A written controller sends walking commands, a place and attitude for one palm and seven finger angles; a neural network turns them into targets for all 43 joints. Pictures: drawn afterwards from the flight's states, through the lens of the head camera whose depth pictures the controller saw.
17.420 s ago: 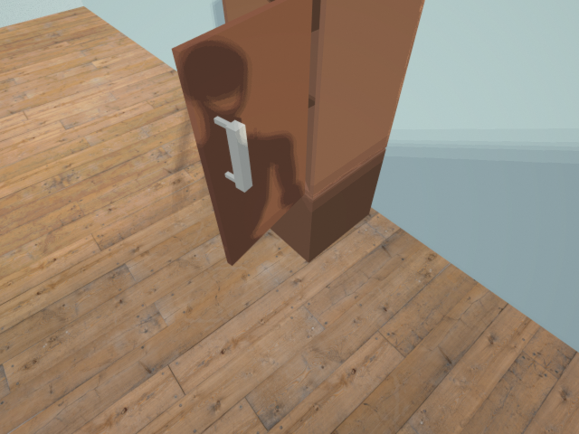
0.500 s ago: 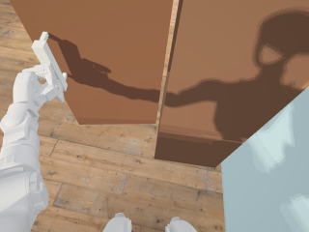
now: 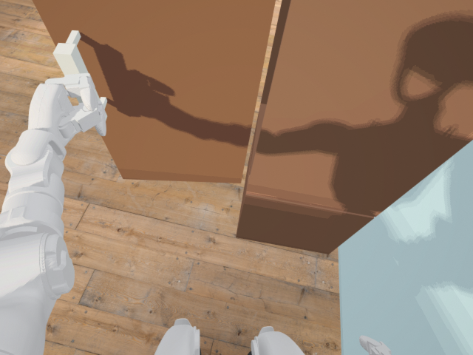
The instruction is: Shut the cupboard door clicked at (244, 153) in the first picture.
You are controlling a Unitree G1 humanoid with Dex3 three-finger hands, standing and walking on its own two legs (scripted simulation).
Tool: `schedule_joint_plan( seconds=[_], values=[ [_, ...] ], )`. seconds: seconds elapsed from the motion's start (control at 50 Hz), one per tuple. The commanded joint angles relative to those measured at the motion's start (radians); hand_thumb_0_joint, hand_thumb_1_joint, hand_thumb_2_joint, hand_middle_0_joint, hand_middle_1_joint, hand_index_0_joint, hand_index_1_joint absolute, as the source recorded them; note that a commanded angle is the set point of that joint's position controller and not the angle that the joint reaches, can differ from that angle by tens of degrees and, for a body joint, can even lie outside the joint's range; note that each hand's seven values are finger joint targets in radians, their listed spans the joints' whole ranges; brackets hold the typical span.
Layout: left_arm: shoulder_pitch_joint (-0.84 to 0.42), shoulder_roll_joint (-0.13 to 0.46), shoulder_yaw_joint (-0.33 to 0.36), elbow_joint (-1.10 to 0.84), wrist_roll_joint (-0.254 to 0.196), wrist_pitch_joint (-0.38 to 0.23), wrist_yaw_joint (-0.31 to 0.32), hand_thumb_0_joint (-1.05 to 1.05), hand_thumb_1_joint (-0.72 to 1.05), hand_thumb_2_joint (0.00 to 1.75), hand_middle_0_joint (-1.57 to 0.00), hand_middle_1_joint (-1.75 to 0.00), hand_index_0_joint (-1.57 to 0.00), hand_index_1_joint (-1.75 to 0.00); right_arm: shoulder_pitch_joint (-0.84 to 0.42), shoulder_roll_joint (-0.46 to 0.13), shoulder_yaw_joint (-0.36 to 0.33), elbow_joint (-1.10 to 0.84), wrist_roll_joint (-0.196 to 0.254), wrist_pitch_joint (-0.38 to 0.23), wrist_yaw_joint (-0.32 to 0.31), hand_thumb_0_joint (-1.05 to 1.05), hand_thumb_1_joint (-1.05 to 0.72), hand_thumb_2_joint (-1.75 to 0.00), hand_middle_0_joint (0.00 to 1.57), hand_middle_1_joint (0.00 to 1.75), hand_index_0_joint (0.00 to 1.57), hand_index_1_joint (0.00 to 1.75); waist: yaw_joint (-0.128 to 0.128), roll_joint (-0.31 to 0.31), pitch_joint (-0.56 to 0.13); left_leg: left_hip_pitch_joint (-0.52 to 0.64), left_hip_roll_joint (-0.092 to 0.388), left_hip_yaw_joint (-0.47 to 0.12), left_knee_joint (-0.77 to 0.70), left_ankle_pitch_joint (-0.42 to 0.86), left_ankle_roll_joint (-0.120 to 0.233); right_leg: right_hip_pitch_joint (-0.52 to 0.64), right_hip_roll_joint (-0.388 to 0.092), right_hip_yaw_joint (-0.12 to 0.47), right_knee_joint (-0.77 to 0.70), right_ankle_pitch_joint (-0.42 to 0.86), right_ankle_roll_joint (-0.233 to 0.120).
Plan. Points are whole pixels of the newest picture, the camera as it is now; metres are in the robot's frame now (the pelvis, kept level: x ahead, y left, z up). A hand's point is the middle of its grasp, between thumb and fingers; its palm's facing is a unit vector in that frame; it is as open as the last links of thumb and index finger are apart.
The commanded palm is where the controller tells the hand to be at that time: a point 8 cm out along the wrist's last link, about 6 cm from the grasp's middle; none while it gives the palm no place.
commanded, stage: push the door shut along its arc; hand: left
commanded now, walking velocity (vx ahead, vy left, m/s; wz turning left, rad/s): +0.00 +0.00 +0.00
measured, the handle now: (87, 81) +0.56 +0.24 +0.10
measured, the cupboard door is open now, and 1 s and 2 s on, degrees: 99 80 75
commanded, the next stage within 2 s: pull the fist back off the door in 1.14 s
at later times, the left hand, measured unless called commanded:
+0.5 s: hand (109, 87) +0.54 +0.20 +0.10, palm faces -0.19 -0.98 -0.02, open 3.2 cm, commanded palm +0.55 +0.22 +0.10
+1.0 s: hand (127, 69) +0.58 +0.18 +0.11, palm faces -0.28 -0.96 -0.02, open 3.1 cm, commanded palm +0.61 +0.18 +0.10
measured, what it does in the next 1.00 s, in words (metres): stands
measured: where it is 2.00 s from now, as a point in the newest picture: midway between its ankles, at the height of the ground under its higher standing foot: outside the picture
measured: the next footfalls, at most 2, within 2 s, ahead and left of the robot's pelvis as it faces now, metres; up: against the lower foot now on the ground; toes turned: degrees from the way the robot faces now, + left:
none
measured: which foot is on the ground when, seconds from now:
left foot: down 0.00-1.00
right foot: down 0.00-1.00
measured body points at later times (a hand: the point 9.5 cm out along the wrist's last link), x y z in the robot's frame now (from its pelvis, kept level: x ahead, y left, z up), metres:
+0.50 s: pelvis +0.00 +0.00 -0.02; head +0.14 +0.03 +0.41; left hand +0.54 +0.26 +0.11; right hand -0.03 -0.27 -0.11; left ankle +0.04 +0.10 -0.68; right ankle +0.00 -0.13 -0.68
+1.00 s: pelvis +0.00 +0.01 -0.03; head +0.17 +0.05 +0.38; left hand +0.59 +0.23 +0.11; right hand -0.04 -0.25 -0.12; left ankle +0.04 +0.10 -0.68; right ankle +0.00 -0.13 -0.68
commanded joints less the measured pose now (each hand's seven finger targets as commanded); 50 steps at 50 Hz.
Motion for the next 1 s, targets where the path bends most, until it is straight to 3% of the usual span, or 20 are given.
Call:
schedule_joint_plan(
  seconds=[0.0,0.06,0.08,0.1,0.14,0.18,0.28,0.3,0.34,0.38,0.46,0.48,0.54,0.58,0.66,0.68,0.72,0.76,0.82,0.98],
  values=[
    [-0.521,0.285,0.030,-0.160,-0.012,-0.052,-0.026,0.00,0.90,0.90,-1.30,-1.50,-1.30,-1.50,0.168,-0.185,-0.071,-0.037,0.001,-0.015,-0.015,0.00,-0.90,-0.90,0.20,0.30,0.20,0.30,-0.056,0.131,-0.427,0.413,0.014,-0.051,-0.078,0.264,0.008,-0.025,0.009,0.015,-0.100,0.270,-0.023],
    [-0.571,0.297,0.031,-0.155,-0.018,-0.047,-0.047,0.00,0.90,0.90,-1.30,-1.50,-1.30,-1.50,0.188,-0.189,-0.073,-0.032,0.000,-0.016,-0.017,0.00,-0.90,-0.90,0.20,0.30,0.20,0.30,-0.070,0.138,-0.449,0.413,0.013,-0.054,-0.060,0.286,0.013,-0.039,0.013,0.013,-0.091,0.282,-0.024],
    [-0.588,0.330,0.045,-0.148,-0.014,-0.047,-0.055,0.00,0.90,0.90,-1.30,-1.50,-1.30,-1.50,0.190,-0.198,-0.074,-0.027,0.002,-0.014,-0.019,0.00,-0.90,-0.90,0.20,0.30,0.20,0.30,-0.070,0.139,-0.451,0.404,0.018,-0.057,-0.057,0.274,0.010,-0.052,0.012,0.017,-0.090,0.271,-0.023],
    [-0.607,0.297,0.008,-0.143,-0.010,-0.039,-0.061,0.00,0.90,0.90,-1.30,-1.50,-1.30,-1.50,0.193,-0.194,-0.072,-0.021,0.000,-0.014,-0.018,0.00,-0.90,-0.90,0.20,0.30,0.20,0.30,-0.087,0.148,-0.447,0.403,0.016,-0.056,-0.050,0.265,0.014,-0.068,0.013,0.017,-0.094,0.262,-0.022],
    [-0.640,0.329,0.021,-0.116,-0.007,-0.029,-0.072,0.00,0.90,0.90,-1.30,-1.50,-1.30,-1.50,0.208,-0.200,-0.071,-0.011,0.002,-0.015,-0.021,0.00,-0.90,-0.90,0.20,0.30,0.20,0.30,-0.098,0.128,-0.438,0.369,0.018,-0.056,-0.042,0.243,0.018,-0.070,0.015,0.021,-0.095,0.245,-0.020],
    [-0.667,0.349,0.030,-0.129,-0.011,-0.026,-0.088,0.00,0.90,0.90,-1.30,-1.50,-1.30,-1.50,0.219,-0.205,-0.072,-0.006,0.002,-0.018,-0.023,0.00,-0.90,-0.90,0.20,0.30,0.20,0.30,-0.096,0.156,-0.488,0.384,0.019,-0.057,-0.032,0.263,0.017,-0.076,0.016,0.021,-0.087,0.255,-0.021],
    [-0.712,0.378,0.028,-0.136,-0.004,-0.009,-0.119,0.00,0.90,0.90,-1.30,-1.50,-1.30,-1.50,0.244,-0.209,-0.073,0.012,0.000,-0.018,-0.026,0.00,-0.90,-0.90,0.20,0.30,0.20,0.30,-0.103,0.209,-0.515,0.415,0.022,-0.060,-0.014,0.303,0.015,-0.114,0.021,0.014,-0.080,0.266,-0.025],
    [-0.696,0.357,0.007,-0.078,0.005,0.007,-0.118,0.00,0.90,0.90,-1.30,-1.50,-1.30,-1.50,0.250,-0.205,-0.066,0.017,-0.002,-0.016,-0.024,0.00,-0.90,-0.90,0.20,0.30,0.20,0.30,-0.110,0.199,-0.466,0.398,0.022,-0.066,-0.018,0.283,0.015,-0.133,0.024,0.006,-0.085,0.239,-0.028],
    [-0.753,0.352,-0.008,-0.085,0.010,0.015,-0.115,0.00,0.90,0.90,-1.30,-1.50,-1.30,-1.50,0.258,-0.210,-0.067,0.022,-0.003,-0.022,-0.025,0.00,-0.90,-0.90,0.20,0.30,0.20,0.30,-0.126,0.208,-0.451,0.393,0.026,-0.072,-0.018,0.255,0.015,-0.169,0.024,0.003,-0.086,0.209,-0.028],
    [-0.801,0.381,0.012,-0.108,0.014,0.010,-0.110,0.00,0.90,0.90,-1.30,-1.50,-1.30,-1.50,0.270,-0.217,-0.069,0.028,-0.005,-0.029,-0.028,0.00,-0.90,-0.90,0.20,0.30,0.20,0.30,-0.131,0.230,-0.496,0.436,0.032,-0.084,-0.012,0.282,0.012,-0.198,0.025,-0.001,-0.074,0.212,-0.029],
    [-0.819,0.319,-0.033,-0.094,0.020,0.021,-0.109,0.00,0.90,0.90,-1.30,-1.50,-1.30,-1.50,0.285,-0.211,-0.068,0.033,-0.013,-0.037,-0.022,0.00,-0.90,-0.90,0.20,0.30,0.20,0.30,-0.144,0.245,-0.506,0.472,0.031,-0.096,-0.006,0.320,0.009,-0.234,0.029,-0.018,-0.065,0.216,-0.035],
    [-0.844,0.363,-0.003,-0.089,0.025,0.022,-0.108,0.00,0.90,0.90,-1.30,-1.50,-1.30,-1.50,0.286,-0.219,-0.071,0.037,-0.011,-0.038,-0.024,0.00,-0.90,-0.90,0.20,0.30,0.20,0.30,-0.145,0.243,-0.510,0.468,0.036,-0.096,-0.001,0.301,0.007,-0.245,0.027,-0.014,-0.066,0.207,-0.032],
    [-0.848,0.410,0.016,-0.047,0.048,0.041,-0.098,0.00,0.90,0.90,-1.30,-1.50,-1.30,-1.50,0.292,-0.219,-0.061,0.033,-0.015,-0.037,-0.022,0.00,-0.90,-0.90,0.20,0.30,0.20,0.30,-0.145,0.231,-0.499,0.413,0.032,-0.088,0.010,0.290,0.012,-0.221,0.030,-0.011,-0.062,0.208,-0.032],
    [-0.882,0.432,0.027,-0.065,0.055,0.034,-0.100,0.00,0.90,0.90,-1.30,-1.50,-1.30,-1.50,0.295,-0.219,-0.061,0.029,-0.015,-0.041,-0.023,0.00,-0.90,-0.90,0.20,0.30,0.20,0.30,-0.149,0.238,-0.536,0.419,0.032,-0.083,0.025,0.318,0.013,-0.215,0.031,-0.009,-0.053,0.230,-0.029],
    [-0.882,0.396,-0.008,-0.055,0.063,0.041,-0.117,0.00,0.90,0.90,-1.30,-1.50,-1.30,-1.50,0.300,-0.213,-0.061,0.026,-0.019,-0.041,-0.019,0.00,-0.90,-0.90,0.20,0.30,0.20,0.30,-0.158,0.258,-0.542,0.448,0.031,-0.091,0.035,0.368,0.009,-0.236,0.038,-0.020,-0.040,0.252,-0.036],
    [-0.909,0.425,0.009,-0.054,0.063,0.040,-0.122,0.00,0.90,0.90,-1.30,-1.50,-1.30,-1.50,0.299,-0.220,-0.062,0.030,-0.018,-0.042,-0.022,0.00,-0.90,-0.90,0.20,0.30,0.20,0.30,-0.162,0.271,-0.541,0.448,0.037,-0.092,0.042,0.358,0.008,-0.257,0.037,-0.019,-0.038,0.246,-0.032],
    [-0.926,0.422,-0.007,-0.030,0.066,0.053,-0.130,0.00,0.90,0.90,-1.30,-1.50,-1.30,-1.50,0.302,-0.220,-0.058,0.029,-0.016,-0.041,-0.025,0.00,-0.90,-0.90,0.20,0.30,0.20,0.30,-0.175,0.236,-0.517,0.408,0.037,-0.089,0.045,0.330,0.013,-0.253,0.038,-0.019,-0.037,0.235,-0.030],
    [-0.948,0.381,-0.032,-0.036,0.063,0.060,-0.129,0.00,0.90,0.90,-1.30,-1.50,-1.30,-1.50,0.302,-0.215,-0.056,0.033,-0.019,-0.045,-0.022,0.00,-0.90,-0.90,0.20,0.30,0.20,0.30,-0.180,0.268,-0.519,0.435,0.034,-0.096,0.050,0.353,0.012,-0.282,0.040,-0.028,-0.031,0.234,-0.034],
    [-0.985,0.408,-0.020,-0.031,0.072,0.068,-0.131,0.00,0.90,0.90,-1.30,-1.50,-1.30,-1.50,0.311,-0.222,-0.056,0.040,-0.023,-0.048,-0.026,0.00,-0.90,-0.90,0.20,0.30,0.20,0.30,-0.186,0.268,-0.535,0.434,0.041,-0.103,0.064,0.352,0.010,-0.301,0.039,-0.030,-0.019,0.231,-0.032],
    [-1.055,0.369,-0.068,-0.028,0.104,0.091,-0.119,0.00,0.90,0.90,-1.30,-1.50,-1.30,-1.50,0.324,-0.222,-0.056,0.057,-0.031,-0.050,-0.025,0.00,-0.90,-0.90,0.20,0.30,0.20,0.30,-0.205,0.326,-0.561,0.478,0.047,-0.125,0.091,0.399,0.001,-0.379,0.040,-0.046,0.012,0.229,-0.037]
  ],
)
